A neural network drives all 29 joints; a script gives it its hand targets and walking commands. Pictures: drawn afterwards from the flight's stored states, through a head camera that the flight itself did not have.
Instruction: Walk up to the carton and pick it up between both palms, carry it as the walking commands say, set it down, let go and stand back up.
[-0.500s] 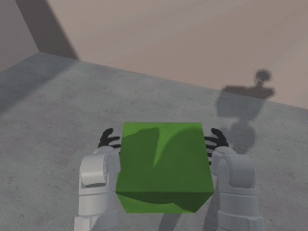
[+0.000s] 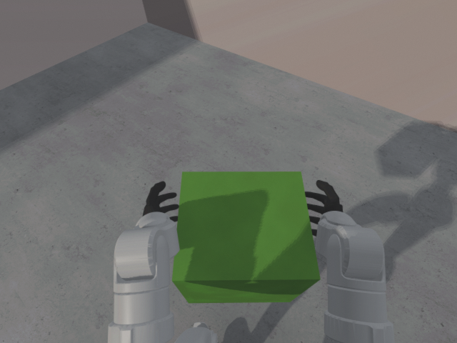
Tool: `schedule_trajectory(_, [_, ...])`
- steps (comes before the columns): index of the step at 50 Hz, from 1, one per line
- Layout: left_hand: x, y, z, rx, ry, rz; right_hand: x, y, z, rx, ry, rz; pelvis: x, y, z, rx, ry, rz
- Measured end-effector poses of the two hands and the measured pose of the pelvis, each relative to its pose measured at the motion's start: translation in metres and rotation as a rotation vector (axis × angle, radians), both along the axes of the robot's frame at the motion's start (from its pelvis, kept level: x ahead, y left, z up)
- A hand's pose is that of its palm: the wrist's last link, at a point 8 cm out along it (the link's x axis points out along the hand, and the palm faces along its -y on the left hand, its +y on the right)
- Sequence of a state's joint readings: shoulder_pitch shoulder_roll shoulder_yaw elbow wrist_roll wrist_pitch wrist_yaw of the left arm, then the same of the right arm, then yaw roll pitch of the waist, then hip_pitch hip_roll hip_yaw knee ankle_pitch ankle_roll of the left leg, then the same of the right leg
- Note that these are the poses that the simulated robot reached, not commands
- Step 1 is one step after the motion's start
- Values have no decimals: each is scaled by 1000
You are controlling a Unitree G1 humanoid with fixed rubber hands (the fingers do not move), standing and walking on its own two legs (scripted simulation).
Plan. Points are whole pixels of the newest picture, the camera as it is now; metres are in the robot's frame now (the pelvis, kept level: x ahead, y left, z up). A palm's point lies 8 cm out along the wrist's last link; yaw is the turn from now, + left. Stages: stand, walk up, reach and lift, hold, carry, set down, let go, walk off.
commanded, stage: carry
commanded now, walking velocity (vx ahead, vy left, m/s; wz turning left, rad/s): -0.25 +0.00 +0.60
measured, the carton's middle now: (240, 242) +0.31 +0.01 -0.01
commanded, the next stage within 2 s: none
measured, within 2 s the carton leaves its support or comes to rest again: neither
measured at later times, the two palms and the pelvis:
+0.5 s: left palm out of the picture +0.08 +0.24 +0.07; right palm (261, 299) +0.19 -0.02 +0.07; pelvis -0.15 -0.01 -0.01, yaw +19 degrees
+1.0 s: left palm out of the picture -0.20 +0.24 +0.06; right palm out of the picture -0.01 +0.03 +0.07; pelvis -0.33 -0.06 +0.00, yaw +38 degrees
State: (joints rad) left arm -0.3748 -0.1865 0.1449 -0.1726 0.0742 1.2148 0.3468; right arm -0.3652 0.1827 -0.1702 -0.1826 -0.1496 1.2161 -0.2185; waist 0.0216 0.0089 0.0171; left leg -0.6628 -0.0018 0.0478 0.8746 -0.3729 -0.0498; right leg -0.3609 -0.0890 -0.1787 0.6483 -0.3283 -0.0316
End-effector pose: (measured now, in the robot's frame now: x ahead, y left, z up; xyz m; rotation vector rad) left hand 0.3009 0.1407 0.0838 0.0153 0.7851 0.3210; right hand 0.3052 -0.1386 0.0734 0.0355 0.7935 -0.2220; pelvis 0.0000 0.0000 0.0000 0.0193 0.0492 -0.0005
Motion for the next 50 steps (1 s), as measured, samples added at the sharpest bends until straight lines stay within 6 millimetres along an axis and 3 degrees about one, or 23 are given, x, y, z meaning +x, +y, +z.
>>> schedule_trajectory(6, [-24,17,11,-14,-25,20,-19,17,13,3,-25,4,-25,10,3,40,-3,84])
schedule_trajectory(10, [-47,43,2,-17,-54,29,-34,43,12,-5,-55,19,-44,26,-9,22,5,139])
schedule_trajectory(16, [-124,87,-28,-40,35,179,-66,94,-9,-54,32,192,-86,25,-8,-4,11,213])
schedule_trajectory(21, [-184,101,-22,-37,23,321,-93,117,-10,-33,22,318,-122,11,-7,-20,9,274])
schedule_trajectory(25, [-218,95,-9,-11,-20,383,-113,117,-5,5,-18,369,-148,-8,-8,-24,13,333])
schedule_trajectory(29, [-248,82,2,18,-5,388,-142,104,-2,25,-5,380,-175,-21,0,6,-1,395])
schedule_trajectory(34, [-280,74,11,6,0,377,-176,95,9,23,0,361,-207,-29,7,47,-14,451])
schedule_trajectory(38, [-312,79,11,2,-44,379,-204,102,17,26,-42,359,-237,-30,0,45,-7,511])
schedule_trajectory(41, [-349,91,-1,-5,-58,403,-232,118,13,14,-57,387,-264,-27,-12,30,-3,555])
schedule_trajectory(46, [-439,101,-26,-60,28,550,-285,150,-3,-72,19,563,-305,-42,-5,-11,-10,610])
schedule_trajectory(50, [-499,98,-24,-67,33,681,-319,167,-4,-67,29,682,-332,-61,-2,-24,-15,658])
